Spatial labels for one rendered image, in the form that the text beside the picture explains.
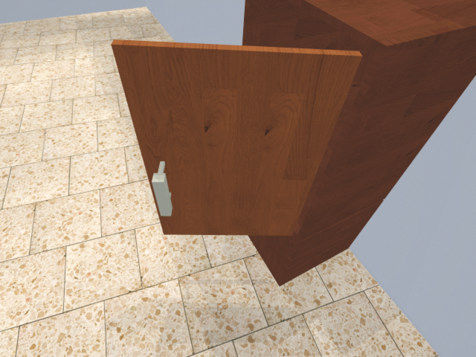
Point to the cupboard door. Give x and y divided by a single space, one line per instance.
242 129

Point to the handle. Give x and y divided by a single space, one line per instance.
162 194

